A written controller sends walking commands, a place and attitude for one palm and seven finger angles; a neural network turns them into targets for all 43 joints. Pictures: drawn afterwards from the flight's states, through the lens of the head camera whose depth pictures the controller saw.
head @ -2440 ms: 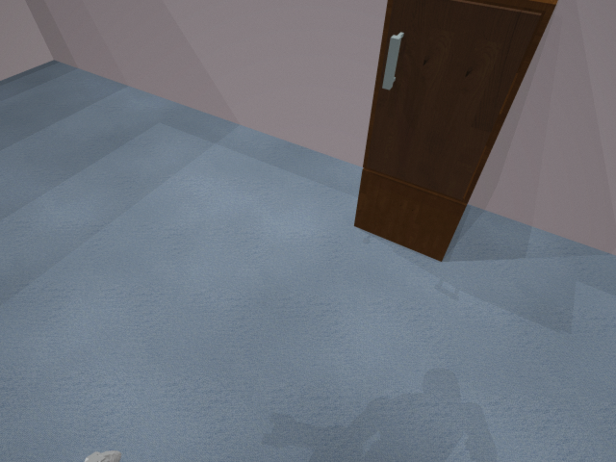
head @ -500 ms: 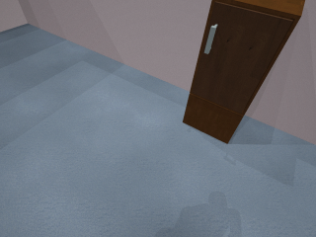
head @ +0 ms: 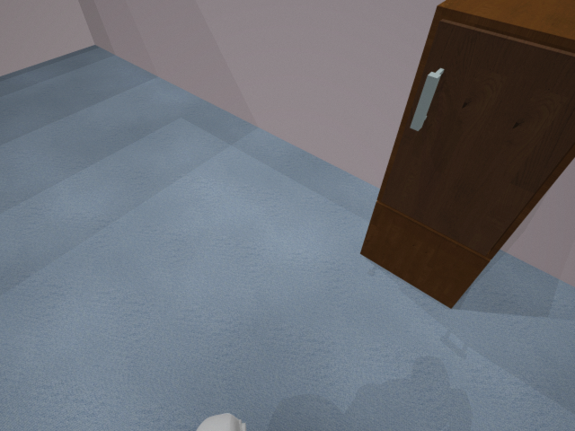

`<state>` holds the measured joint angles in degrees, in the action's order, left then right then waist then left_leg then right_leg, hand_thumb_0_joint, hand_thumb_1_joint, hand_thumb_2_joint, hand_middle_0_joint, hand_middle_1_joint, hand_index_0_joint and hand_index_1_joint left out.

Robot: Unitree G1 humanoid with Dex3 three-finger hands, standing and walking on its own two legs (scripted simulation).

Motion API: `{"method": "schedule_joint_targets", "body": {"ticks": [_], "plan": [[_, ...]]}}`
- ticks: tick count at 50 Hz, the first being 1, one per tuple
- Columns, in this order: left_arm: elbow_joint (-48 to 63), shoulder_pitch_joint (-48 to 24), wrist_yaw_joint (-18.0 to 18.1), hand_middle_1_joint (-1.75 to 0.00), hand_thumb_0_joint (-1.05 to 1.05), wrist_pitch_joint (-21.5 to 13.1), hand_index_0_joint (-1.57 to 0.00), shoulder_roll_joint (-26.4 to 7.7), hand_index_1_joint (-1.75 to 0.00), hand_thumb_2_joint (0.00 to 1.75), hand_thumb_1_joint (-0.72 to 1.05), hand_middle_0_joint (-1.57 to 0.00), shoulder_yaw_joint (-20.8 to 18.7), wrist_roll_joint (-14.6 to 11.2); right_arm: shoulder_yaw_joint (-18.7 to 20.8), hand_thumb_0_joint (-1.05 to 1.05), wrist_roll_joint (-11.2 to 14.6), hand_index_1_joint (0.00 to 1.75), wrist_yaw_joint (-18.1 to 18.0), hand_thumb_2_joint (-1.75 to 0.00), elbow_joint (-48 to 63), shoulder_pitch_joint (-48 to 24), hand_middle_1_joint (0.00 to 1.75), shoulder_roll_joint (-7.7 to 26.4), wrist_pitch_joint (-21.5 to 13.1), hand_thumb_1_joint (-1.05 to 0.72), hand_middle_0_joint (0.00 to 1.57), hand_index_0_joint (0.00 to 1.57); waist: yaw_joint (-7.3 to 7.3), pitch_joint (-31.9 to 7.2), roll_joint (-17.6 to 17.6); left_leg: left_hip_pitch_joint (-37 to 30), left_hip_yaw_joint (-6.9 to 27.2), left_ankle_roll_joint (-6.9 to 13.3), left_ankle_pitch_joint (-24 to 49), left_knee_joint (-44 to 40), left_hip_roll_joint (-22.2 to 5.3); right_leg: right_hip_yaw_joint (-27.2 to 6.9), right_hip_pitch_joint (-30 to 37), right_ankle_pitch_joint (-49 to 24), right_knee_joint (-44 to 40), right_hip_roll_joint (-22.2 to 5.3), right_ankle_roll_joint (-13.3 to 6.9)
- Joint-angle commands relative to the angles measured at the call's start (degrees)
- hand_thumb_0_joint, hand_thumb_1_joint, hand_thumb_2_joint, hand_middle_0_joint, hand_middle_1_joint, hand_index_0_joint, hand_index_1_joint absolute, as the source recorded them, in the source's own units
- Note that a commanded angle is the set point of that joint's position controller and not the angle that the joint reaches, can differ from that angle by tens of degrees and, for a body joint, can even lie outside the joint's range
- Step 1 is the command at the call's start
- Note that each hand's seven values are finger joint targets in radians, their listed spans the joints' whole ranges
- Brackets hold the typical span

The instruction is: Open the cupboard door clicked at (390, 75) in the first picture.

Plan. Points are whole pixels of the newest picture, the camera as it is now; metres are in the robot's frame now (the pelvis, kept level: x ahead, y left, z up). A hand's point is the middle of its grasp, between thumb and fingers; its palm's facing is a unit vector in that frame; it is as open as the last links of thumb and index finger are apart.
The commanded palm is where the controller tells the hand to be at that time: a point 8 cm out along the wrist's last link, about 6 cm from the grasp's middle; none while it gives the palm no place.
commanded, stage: turn to face it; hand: left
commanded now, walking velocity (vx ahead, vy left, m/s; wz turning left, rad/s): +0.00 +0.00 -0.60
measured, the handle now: (428, 99) +0.86 -0.34 +0.02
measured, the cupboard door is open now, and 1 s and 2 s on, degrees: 0 0 0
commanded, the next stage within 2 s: take the last steps up to it in 1.10 s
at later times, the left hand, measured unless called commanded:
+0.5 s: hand (172, 426) +0.17 +0.19 -0.17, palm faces -0.14 -0.96 -0.24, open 7.3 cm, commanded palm none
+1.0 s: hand (202, 345) +0.30 +0.16 -0.16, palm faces -0.43 -0.88 -0.22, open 7.3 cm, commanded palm none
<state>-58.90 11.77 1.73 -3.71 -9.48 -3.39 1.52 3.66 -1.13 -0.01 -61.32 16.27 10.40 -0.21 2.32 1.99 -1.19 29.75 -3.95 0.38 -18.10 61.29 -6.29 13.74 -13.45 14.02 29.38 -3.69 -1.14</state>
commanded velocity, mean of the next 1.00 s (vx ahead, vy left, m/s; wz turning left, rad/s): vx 0.00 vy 0.00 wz -0.52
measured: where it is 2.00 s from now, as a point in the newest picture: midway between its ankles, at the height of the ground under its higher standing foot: outside the picture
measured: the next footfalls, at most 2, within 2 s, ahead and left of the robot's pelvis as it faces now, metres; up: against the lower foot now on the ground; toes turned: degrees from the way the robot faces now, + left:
left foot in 0.14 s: +0.18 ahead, +0.12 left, +0.00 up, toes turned +7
right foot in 0.52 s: +0.14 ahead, -0.12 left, +0.00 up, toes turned -23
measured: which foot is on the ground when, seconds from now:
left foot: up 0.00-0.12, down 0.14-0.50, up 0.52-0.88, down 0.90-1.00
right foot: down 0.00-0.14, up 0.16-0.50, down 0.52-0.92, up 0.94-1.00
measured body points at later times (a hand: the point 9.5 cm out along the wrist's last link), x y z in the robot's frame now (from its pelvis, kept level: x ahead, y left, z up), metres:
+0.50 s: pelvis +0.09 +0.00 -0.01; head +0.11 -0.02 +0.44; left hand +0.18 +0.24 -0.15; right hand +0.12 -0.25 -0.16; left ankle +0.14 +0.12 -0.73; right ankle +0.10 -0.11 -0.73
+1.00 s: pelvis +0.11 +0.03 +0.00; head +0.14 +0.03 +0.45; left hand +0.32 +0.21 -0.14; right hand +0.04 -0.23 -0.13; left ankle +0.16 +0.12 -0.73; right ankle +0.07 -0.09 -0.69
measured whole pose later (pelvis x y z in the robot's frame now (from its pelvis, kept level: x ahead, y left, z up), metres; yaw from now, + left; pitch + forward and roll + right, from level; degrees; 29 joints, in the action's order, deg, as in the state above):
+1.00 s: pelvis +0.11 +0.03 +0.00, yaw -29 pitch +0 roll -1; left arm -52.6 8.1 -0.7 4.2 -14.6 -5.3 1.3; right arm 1.3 -1.3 -1.8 -53.1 12.6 11.4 1.0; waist 0.5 3.1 2.5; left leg 14.1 -5.8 0.7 -16.5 30.5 -2.7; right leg -2.8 -27.0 23.5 52.0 2.7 1.4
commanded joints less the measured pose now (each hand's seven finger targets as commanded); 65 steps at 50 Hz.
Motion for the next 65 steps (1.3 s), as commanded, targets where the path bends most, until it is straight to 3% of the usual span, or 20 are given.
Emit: {"method": "schedule_joint_targets", "body": {"ticks": [1, 5, 7, 9, 13, 23, 24, 25, 26, 29, 33, 40, 43, 44, 46, 51, 58, 61, 64, 65], "plan": [[0.44, 4.89, -0.38, -0.3, 0.0, -0.16, -0.2, -6.4, -0.3, 0.9, 0.9, -0.2, 0.36, 0.18, -0.99, 0.0, -0.2, 0.3, 1.0, -0.9, 2.78, 3.04, 0.3, -2.3, -0.74, -0.9, 0.2, 0.2, -0.85, 3.21, 7.68, -8.41, -1.93, -1.4, 4.34, -15.64, -0.52, -8.74, -7.99, -7.78, -15.51, -13.01, -5.88], [-0.65, 6.47, -0.46, -0.3, 0.0, 1.41, -0.2, -6.28, -0.3, 0.9, 0.9, -0.2, 0.42, -0.5, -0.96, 0.0, -0.29, 0.3, 0.24, -0.9, 1.3, 5.25, 0.3, 1.85, -2.31, -0.9, 0.2, 0.2, 0.13, -0.35, 2.71, -23.95, -4.13, -2.77, 13.06, -32.88, 0.58, -9.35, -6.73, -7.46, -5.16, -7.5, -3.56], [0.85, 8.97, -0.97, -0.3, 0.0, 2.53, -0.2, -2.91, -0.3, 0.9, 0.9, -0.2, 0.43, -0.95, 0.9, 0.0, -0.69, 0.3, -0.88, -0.9, 1.88, 8.59, 0.3, 11.78, -2.4, -0.9, 0.2, 0.2, 1.1, -3.61, -16.59, -29.94, 13.41, 4.7, 24.65, -40.71, -16.74, -4.39, -13.71, 15.93, 12.07, 1.21, 1.68], [1.85, 5.6, -1.02, -0.3, 0.0, 3.4, -0.2, -4.37, -0.3, 0.9, 0.9, -0.2, -0.02, -0.43, 0.56, 0.0, -0.76, 0.3, -2.0, -0.9, 2.97, 4.76, 0.3, 11.36, -2.25, -0.9, 0.2, 0.2, 1.57, -2.82, -15.38, -26.36, 15.74, 9.05, 24.05, -44.63, -20.98, -10.39, -17.29, 23.1, 30.94, 0.09, 2.12], [1.18, 7.07, -2.09, -0.3, 0.0, 4.7, -0.2, -3.81, -0.3, 0.9, 0.9, -0.2, -1.16, -0.41, 0.18, 0.0, -0.29, 0.3, -2.03, -0.9, 6.31, -4.69, 0.3, 8.61, -1.98, -0.9, 0.2, 0.2, -2.11, -1.62, -6.31, -21.2, -0.54, 6.72, 27.81, -43.1, -16.04, -10.29, -15.74, 12.62, 34.34, -1.98, 3.36], [5.94, 7.8, -2.25, -0.3, 0.0, 5.29, -0.2, -3.67, -0.3, 0.9, 0.9, -0.2, -2.4, 0.11, 2.89, 0.0, -0.32, 0.3, -0.99, -0.9, 8.16, -8.12, 0.3, 9.79, 0.38, -0.9, 0.2, 0.2, -3.98, -2.17, -5.85, -15.51, -8.03, 3.05, 8.54, -34.25, -15.85, -5.35, -1.99, 1.49, 6.88, 1.06, 2.63], [5.81, 9.6, -2.02, -0.3, 0.0, 4.94, -0.2, -5.57, -0.3, 0.9, 0.9, -0.2, -2.76, 0.22, 2.73, 0.0, -0.22, 0.3, -0.83, -0.9, 8.73, -8.35, 0.3, 8.88, 0.55, -0.9, 0.2, 0.2, -5.34, -2.0, -1.14, -11.2, -10.35, 0.51, 5.18, -26.81, -13.33, -7.7, 2.95, -3.21, 0.76, -0.03, 1.58], [6.17, 10.95, -1.33, -0.3, 0.0, 4.09, -0.2, -11.91, -0.3, 0.9, 0.9, -0.2, -3.71, 0.81, 1.87, 0.0, 0.1, 0.3, -0.5, -0.9, 10.62, -7.85, 0.3, 5.03, 0.86, -0.9, 0.2, 0.2, -6.49, -1.98, 17.1, 0.4, -13.9, -3.8, -9.84, -11.8, -5.35, -28.03, 8.38, -13.02, -8.88, -12.52, -3.39], [5.99, 13.35, -0.8, -0.3, 0.0, 4.11, -0.2, -15.43, -0.3, 0.9, 0.9, -0.2, -4.05, -0.02, 1.05, 0.0, 0.24, 0.3, -0.62, -0.9, 13.2, -11.41, 0.3, 3.91, 1.24, -0.9, 0.2, 0.2, -8.68, -2.0, 19.6, 5.21, -5.63, -4.42, -18.86, -0.57, -0.61, -37.26, 6.34, -23.87, -12.47, -20.07, -9.57], [8.01, 4.74, -0.09, -0.3, 0.0, 4.28, -0.2, -12.68, -0.3, 0.9, 0.9, -0.2, -3.65, -0.15, 1.37, 0.0, 0.16, 0.3, -1.07, -0.9, 12.09, -11.21, 0.3, 6.37, 1.67, -0.9, 0.2, 0.2, -5.02, -2.94, 12.26, 5.57, 3.08, -4.24, -8.13, 6.53, -1.6, -32.36, 3.9, -14.28, -11.47, -14.31, -9.87], [9.55, -0.07, -0.55, -0.3, 0.0, 4.4, -0.2, -12.83, -0.3, 0.9, 0.9, -0.2, -3.29, -0.02, 1.0, 0.0, 0.04, 0.3, -0.92, -0.9, 10.39, -7.15, 0.3, 6.42, 1.88, -0.9, 0.2, 0.2, -3.09, -4.83, 7.84, -0.48, 1.75, -5.04, -4.5, -1.55, -0.07, -26.8, 2.05, -12.03, -10.8, -10.28, -8.44], [9.48, -0.68, -1.08, -0.3, 0.0, 5.3, -0.2, -14.88, -0.3, 0.9, 0.9, -0.2, -3.78, 0.04, 0.23, 0.0, 0.62, 0.3, -1.49, -0.9, 11.64, -6.06, 0.3, 6.46, 1.12, -0.9, 0.2, 0.2, -4.0, -6.07, 9.89, -6.88, 1.26, -3.95, -6.89, -18.52, 2.96, -32.07, 3.51, -13.96, -9.3, -9.23, -9.66], [10.05, -3.99, -1.23, -0.3, 0.0, 5.91, -0.2, -14.22, -0.3, 0.9, 0.9, -0.2, -3.44, -0.47, 0.03, 0.0, 0.82, 0.3, -1.95, -0.9, 9.91, 0.06, 0.3, 6.62, 0.64, -0.9, 0.2, 0.2, -0.92, -5.78, 8.97, -18.18, 0.08, -3.13, 1.88, -32.8, 3.67, -31.23, -3.3, -10.56, -6.46, -6.44, -6.05], [10.95, -4.82, -1.4, -0.3, 0.0, 6.2, -0.2, -12.61, -0.3, 0.9, 0.9, -0.2, -3.03, -0.81, 0.19, 0.0, 0.65, 0.3, -2.16, -0.9, 9.58, 2.39, 0.3, 8.1, 0.18, -0.9, 0.2, 0.2, 0.2, -5.37, 4.25, -23.29, 2.81, -1.99, 2.62, -39.44, 1.0, -28.64, -8.36, -5.31, -3.09, -3.01, -3.42], [13.09, -4.83, -2.27, -0.3, 0.0, 6.29, -0.2, -8.71, -0.3, 0.9, 0.9, -0.2, -2.32, -0.73, 1.19, 0.0, -0.41, 0.3, -2.17, -0.9, 12.15, 0.15, 0.3, 15.72, 0.25, -0.9, 0.2, 0.2, -0.45, -0.35, -15.95, -19.03, 24.79, 7.59, -0.2, -51.14, -20.04, -14.75, -19.8, 16.73, 20.68, 6.82, 2.41], [9.62, -2.41, -2.93, -0.3, 0.0, 6.64, -0.2, -8.2, -0.3, 0.9, 0.9, -0.2, -2.44, -0.16, 0.1, 0.0, -0.58, 0.3, -2.43, -0.9, 12.16, -4.95, 0.3, 10.19, -0.62, -0.9, 0.2, 0.2, -3.01, -1.92, -6.71, -21.34, 6.22, 6.9, 23.88, -43.85, -10.11, -14.64, -17.92, 9.8, 34.74, 3.17, 4.34], [9.99, -6.69, -2.5, -0.3, 0.0, 6.09, -0.2, -5.69, -0.3, 0.9, 0.9, -0.2, -0.74, -0.58, 1.46, 0.0, -0.54, 0.3, -1.87, -0.9, 7.36, 2.77, 0.3, 11.6, 0.04, -0.9, 0.2, 0.2, 1.02, -3.5, -10.43, -27.55, 3.9, 7.64, 36.84, -38.55, -11.86, -9.41, -9.17, 12.62, 12.27, 2.99, 3.61], [7.58, -1.29, -2.16, -0.3, 0.0, 5.11, -0.2, -6.12, -0.3, 0.9, 0.9, -0.2, -0.94, -0.62, 1.49, 0.0, -0.18, 0.3, -1.53, -0.9, 6.56, 2.1, 0.3, 11.39, 0.31, -0.9, 0.2, 0.2, -1.59, -5.47, -7.99, -22.63, 1.61, 3.99, 28.3, -33.89, -10.29, -8.18, 2.9, -0.16, -3.96, 3.56, 2.45], [3.96, 7.8, -1.16, -0.3, 0.0, 4.1, -0.2, -15.86, -0.3, 0.9, 0.9, -0.2, -2.5, -0.26, -0.21, 0.0, 0.09, 0.3, -0.85, -0.9, 9.98, -4.44, 0.3, 4.85, 0.63, -0.9, 0.2, 0.2, -6.94, -3.94, 14.96, 4.3, -3.8, -3.33, -19.06, -10.56, 0.74, -33.15, 16.3, -6.6, -14.56, -18.75, -8.57], [3.55, 8.65, -0.8, -0.3, 0.0, 3.65, -0.2, -14.33, -0.3, 0.9, 0.9, -0.2, -2.7, -0.35, -0.24, 0.0, -0.33, 0.3, -1.0, -0.9, 10.11, -6.66, 0.3, 5.78, 1.17, -0.9, 0.2, 0.2, -7.48, -1.7, 18.57, 6.64, 1.14, -2.61, -16.29, -4.93, 0.05, -35.59, 12.31, -0.89, -17.12, -17.17, -10.09]]}}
